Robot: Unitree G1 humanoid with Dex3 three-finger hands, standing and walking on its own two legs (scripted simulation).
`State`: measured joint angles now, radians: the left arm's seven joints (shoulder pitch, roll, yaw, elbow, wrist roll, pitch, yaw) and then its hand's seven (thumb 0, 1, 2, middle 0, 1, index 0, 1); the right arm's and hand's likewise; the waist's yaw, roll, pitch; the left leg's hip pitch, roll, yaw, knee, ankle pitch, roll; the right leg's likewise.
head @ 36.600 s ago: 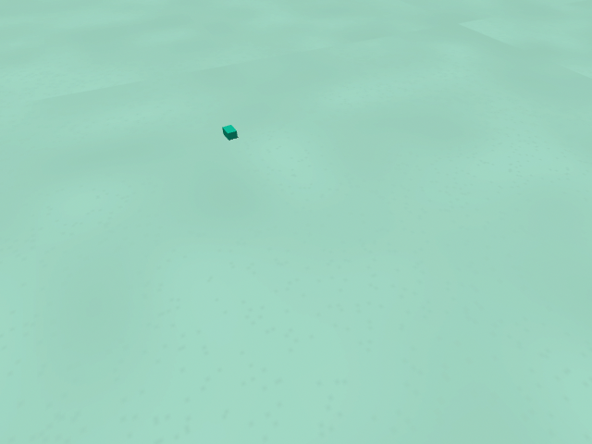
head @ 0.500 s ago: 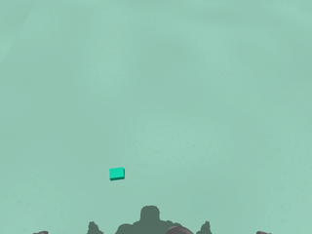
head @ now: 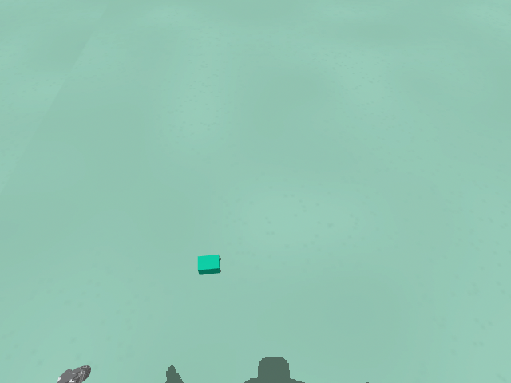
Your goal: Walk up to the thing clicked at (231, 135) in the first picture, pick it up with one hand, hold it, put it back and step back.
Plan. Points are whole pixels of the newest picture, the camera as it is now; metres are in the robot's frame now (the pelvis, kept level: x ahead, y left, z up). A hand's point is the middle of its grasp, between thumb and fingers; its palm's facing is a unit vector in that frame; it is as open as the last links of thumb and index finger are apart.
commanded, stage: step back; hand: left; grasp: from above
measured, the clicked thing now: (209, 264) +0.65 +0.19 -0.74
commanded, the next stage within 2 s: none
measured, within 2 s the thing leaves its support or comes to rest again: neither
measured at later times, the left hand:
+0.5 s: hand out of the picture -0.07 +0.23 -0.14, palm faces -0.05 -0.91 -0.41, open 7.4 cm
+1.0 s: hand out of the picture -0.24 +0.22 -0.15, palm faces -0.01 -0.92 -0.39, open 7.4 cm
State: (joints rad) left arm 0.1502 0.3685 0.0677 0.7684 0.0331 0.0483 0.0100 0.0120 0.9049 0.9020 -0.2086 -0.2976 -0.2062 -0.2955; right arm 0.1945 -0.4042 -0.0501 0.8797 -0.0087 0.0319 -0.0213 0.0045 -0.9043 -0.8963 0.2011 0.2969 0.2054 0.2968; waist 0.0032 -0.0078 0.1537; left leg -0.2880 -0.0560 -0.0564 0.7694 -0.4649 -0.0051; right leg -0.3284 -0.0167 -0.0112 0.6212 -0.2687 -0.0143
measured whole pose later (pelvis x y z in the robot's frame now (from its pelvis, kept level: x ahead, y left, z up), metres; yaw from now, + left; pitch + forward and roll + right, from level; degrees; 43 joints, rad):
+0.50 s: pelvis -0.16 -0.04 +0.00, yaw -3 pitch -2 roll +0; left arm 0.20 0.37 0.07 0.85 0.03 0.05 -0.01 0.01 0.91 0.90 -0.21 -0.30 -0.20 -0.30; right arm 0.12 -0.41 -0.06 0.83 -0.01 0.06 -0.03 0.00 -0.90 -0.90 0.20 0.30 0.21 0.30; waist 0.02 0.02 0.16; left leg -0.52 -0.05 -0.12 0.95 -0.46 -0.01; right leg -0.27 0.01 0.05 0.67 -0.37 -0.01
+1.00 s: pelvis -0.34 -0.05 +0.00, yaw -1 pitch -2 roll -1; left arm 0.17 0.39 0.07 0.84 0.01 0.06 0.01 0.01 0.91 0.90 -0.21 -0.30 -0.20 -0.30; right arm 0.10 -0.37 -0.04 0.83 -0.04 0.04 -0.01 0.01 -0.90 -0.90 0.20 0.30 0.21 0.30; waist 0.02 -0.01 0.16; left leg -0.38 0.03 0.01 0.59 -0.18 0.01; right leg -0.32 0.04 0.08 0.94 -0.52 0.02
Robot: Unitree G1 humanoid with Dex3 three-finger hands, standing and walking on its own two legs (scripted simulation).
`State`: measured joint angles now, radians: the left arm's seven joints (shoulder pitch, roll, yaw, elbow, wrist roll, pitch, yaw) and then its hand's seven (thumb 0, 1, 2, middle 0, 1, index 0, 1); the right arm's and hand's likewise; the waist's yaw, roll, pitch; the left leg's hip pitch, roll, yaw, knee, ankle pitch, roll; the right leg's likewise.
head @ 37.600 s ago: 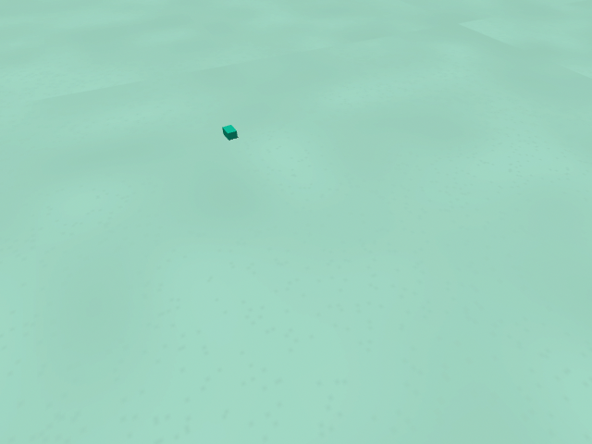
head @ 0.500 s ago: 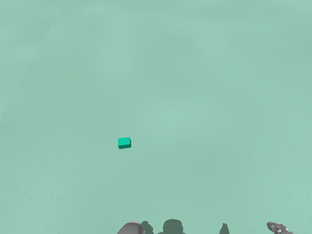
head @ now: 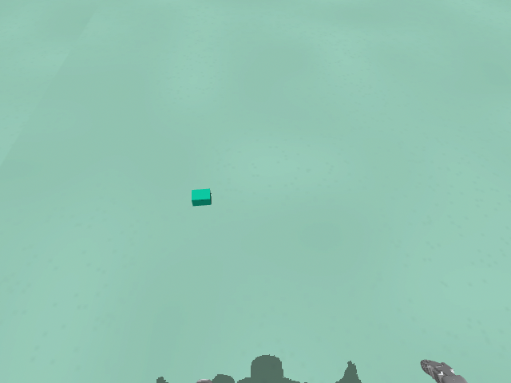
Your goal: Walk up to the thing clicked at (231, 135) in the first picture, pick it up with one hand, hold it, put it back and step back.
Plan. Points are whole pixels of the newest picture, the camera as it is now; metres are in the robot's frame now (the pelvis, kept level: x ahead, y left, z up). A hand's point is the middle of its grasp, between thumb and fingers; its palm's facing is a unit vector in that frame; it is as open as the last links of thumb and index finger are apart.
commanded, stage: step back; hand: left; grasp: from above
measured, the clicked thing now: (201, 197) +0.99 +0.26 -0.74
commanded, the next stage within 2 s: stand in 1.22 s
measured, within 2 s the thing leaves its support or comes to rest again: neither
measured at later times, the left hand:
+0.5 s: hand out of the picture -0.05 +0.28 -0.14, palm faces +0.06 -0.91 -0.41, open 7.4 cm
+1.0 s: hand out of the picture +0.00 +0.28 -0.15, palm faces +0.07 -0.93 -0.35, open 7.4 cm
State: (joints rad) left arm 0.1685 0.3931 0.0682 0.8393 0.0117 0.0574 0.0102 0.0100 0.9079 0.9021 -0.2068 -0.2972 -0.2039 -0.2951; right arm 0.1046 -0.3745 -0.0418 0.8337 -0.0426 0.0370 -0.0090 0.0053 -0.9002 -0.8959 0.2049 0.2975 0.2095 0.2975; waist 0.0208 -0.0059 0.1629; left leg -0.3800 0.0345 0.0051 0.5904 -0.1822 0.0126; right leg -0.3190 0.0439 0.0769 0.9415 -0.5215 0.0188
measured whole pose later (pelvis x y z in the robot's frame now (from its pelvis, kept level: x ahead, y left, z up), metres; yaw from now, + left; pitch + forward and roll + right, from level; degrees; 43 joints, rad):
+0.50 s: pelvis -0.10 -0.01 +0.00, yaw +3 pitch -3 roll +2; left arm 0.22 0.42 0.07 0.96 0.02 0.01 -0.01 0.01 0.91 0.90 -0.21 -0.30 -0.20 -0.30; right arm 0.24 -0.35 -0.05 1.00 -0.05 -0.01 0.02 0.01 -0.90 -0.90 0.20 0.30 0.21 0.30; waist 0.00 -0.03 0.06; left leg -0.23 -0.03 -0.03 0.55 -0.29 0.01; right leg -0.32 -0.03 0.02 0.79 -0.49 -0.02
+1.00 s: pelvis -0.05 +0.01 +0.01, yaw +4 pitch -2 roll +0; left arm 0.15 0.38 0.03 1.04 0.01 -0.03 0.00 0.01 0.91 0.90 -0.21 -0.30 -0.20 -0.30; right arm 0.13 -0.34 -0.04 1.05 -0.03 -0.02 0.01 0.00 -0.90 -0.90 0.20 0.30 0.21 0.30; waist 0.02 -0.02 0.07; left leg -0.24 0.01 -0.01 0.55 -0.28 0.00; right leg -0.17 -0.02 0.00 0.52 -0.32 0.02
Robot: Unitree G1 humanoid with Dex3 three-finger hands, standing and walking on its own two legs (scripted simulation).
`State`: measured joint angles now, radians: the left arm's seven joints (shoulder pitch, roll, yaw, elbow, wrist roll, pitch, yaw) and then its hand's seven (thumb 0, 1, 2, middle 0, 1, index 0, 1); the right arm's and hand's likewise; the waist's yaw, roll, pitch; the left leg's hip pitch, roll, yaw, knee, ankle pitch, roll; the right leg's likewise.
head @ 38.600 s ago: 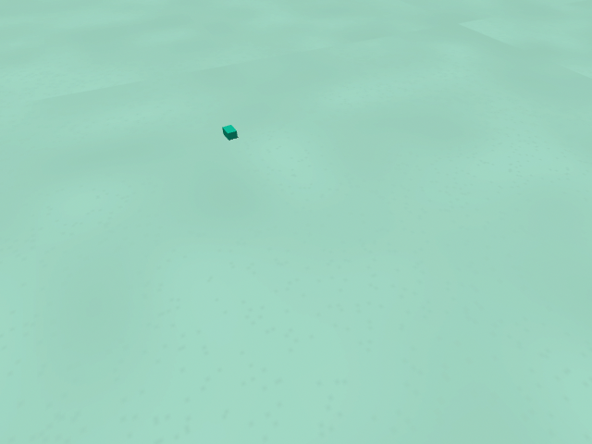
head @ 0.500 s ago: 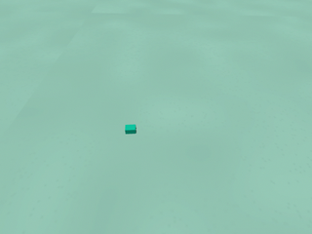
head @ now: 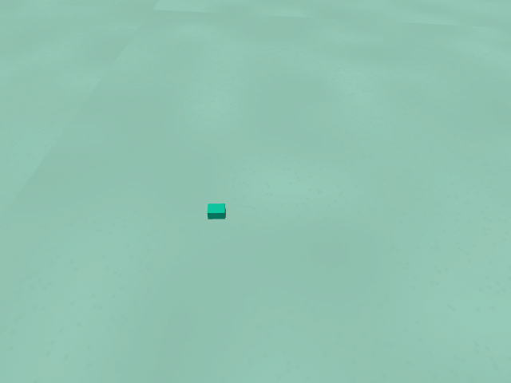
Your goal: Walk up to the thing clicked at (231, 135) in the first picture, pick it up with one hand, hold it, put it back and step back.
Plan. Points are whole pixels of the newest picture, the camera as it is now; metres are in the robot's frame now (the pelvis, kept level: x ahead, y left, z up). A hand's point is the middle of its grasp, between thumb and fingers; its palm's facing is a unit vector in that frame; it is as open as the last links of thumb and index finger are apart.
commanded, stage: step back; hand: left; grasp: from above
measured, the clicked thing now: (216, 211) +1.06 +0.18 -0.74
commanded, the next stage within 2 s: stand in 0.22 s
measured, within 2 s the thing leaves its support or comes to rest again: neither
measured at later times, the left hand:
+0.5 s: hand out of the picture +0.11 +0.24 -0.14, palm faces -0.04 -0.94 -0.34, open 7.4 cm
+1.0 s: hand out of the picture +0.06 +0.24 -0.14, palm faces -0.05 -0.94 -0.35, open 7.4 cm
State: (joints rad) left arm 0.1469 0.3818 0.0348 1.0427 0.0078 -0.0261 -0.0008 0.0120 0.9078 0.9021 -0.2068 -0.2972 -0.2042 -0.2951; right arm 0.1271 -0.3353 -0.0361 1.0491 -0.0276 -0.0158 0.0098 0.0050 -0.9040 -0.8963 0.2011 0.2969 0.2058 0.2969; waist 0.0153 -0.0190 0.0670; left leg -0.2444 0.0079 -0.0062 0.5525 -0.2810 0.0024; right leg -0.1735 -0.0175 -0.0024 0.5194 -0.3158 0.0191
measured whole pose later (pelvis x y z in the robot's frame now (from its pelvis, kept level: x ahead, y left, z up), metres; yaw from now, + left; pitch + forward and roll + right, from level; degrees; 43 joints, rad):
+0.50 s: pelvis +0.00 +0.00 +0.01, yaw -1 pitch -3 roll +0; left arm 0.07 0.34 0.00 1.11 0.00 -0.02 0.00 0.01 0.91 0.90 -0.21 -0.30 -0.20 -0.30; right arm 0.04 -0.34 -0.02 1.12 -0.01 -0.01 0.01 0.00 -0.90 -0.90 0.20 0.30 0.21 0.30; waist 0.00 0.00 0.07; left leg -0.11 0.01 0.01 0.34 -0.18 0.00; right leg -0.07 -0.02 0.01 0.34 -0.22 0.02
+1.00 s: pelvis -0.01 -0.01 +0.01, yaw -1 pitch -2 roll +0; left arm 0.12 0.35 0.00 1.13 0.01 -0.02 0.00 0.01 0.91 0.90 -0.21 -0.30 -0.20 -0.30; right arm 0.11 -0.35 -0.01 1.15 -0.01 -0.01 0.01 0.00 -0.90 -0.90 0.20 0.30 0.21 0.30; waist -0.01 0.01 0.05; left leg -0.13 0.02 0.01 0.31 -0.14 -0.02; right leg -0.09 0.00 0.01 0.32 -0.19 0.01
